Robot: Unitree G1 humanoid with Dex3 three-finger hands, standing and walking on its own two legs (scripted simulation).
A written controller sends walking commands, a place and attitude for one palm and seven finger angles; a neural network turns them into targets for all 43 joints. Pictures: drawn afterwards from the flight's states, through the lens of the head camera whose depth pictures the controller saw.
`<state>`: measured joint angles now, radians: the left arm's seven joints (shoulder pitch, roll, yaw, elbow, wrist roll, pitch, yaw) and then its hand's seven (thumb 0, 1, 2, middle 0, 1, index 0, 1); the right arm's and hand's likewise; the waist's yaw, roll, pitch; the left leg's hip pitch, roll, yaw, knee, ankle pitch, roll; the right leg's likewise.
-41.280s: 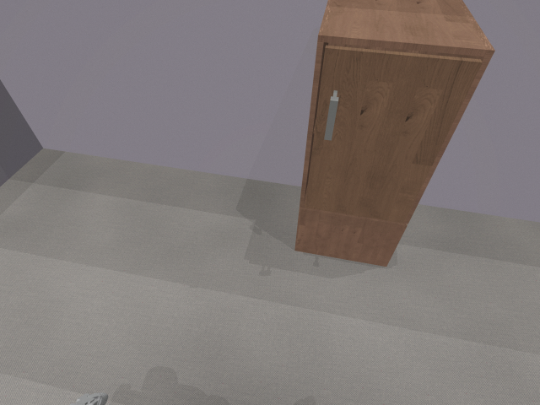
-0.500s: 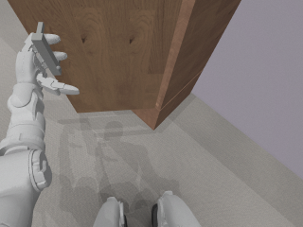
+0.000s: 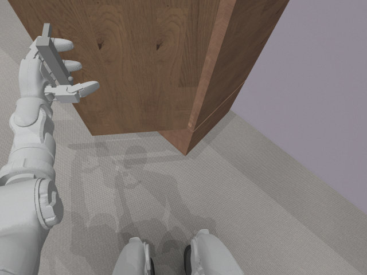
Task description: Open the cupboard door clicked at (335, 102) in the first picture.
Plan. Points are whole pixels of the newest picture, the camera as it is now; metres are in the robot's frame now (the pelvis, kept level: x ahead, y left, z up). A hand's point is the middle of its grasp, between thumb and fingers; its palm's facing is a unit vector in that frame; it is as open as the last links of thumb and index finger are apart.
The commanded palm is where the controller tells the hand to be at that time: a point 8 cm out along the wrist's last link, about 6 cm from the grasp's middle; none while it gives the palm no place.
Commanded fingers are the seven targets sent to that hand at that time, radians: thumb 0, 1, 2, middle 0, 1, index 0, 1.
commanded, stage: close the thumb around the handle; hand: left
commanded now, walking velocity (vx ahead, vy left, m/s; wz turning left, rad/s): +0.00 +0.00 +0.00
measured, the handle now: (58, 58) +0.56 +0.23 +0.07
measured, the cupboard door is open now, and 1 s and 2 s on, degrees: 49 71 96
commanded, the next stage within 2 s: pull the door open along its arc in 0.36 s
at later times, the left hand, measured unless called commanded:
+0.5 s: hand (70, 78) +0.51 +0.20 +0.06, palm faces +0.04 -1.00 -0.01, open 5.5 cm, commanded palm +0.48 +0.24 +0.06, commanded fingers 0.00 0.90 0.90 -0.40 -1.35 -0.40 -1.35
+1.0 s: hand (88, 129) +0.39 +0.15 +0.06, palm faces +0.20 -0.98 +0.07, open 6.0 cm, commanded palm +0.32 +0.22 +0.06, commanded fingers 0.00 0.90 0.90 -0.40 -1.35 -0.40 -1.35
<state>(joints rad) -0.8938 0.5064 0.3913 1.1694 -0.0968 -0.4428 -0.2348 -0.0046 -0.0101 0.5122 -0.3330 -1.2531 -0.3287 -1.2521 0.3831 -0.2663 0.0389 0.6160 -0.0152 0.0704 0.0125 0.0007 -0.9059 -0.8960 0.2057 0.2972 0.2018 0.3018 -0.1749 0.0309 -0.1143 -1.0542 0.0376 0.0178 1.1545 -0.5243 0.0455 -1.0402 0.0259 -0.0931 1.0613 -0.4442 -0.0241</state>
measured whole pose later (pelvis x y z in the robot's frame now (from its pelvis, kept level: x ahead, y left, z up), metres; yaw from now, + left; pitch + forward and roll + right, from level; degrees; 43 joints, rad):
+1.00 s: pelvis +0.02 +0.00 +0.02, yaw -1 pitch +19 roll -2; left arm -0.20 0.11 0.19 0.44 -0.15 -0.41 0.08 0.01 0.69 0.72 -0.38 -1.34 -0.37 -1.34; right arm 0.31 -0.23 -0.01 0.53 -0.01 0.06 0.06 0.00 -0.91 -0.90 0.20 0.30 0.20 0.30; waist -0.06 0.02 -0.16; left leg -0.83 0.03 0.07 1.01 -0.51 0.04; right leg -0.86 0.03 -0.04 0.97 -0.44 -0.02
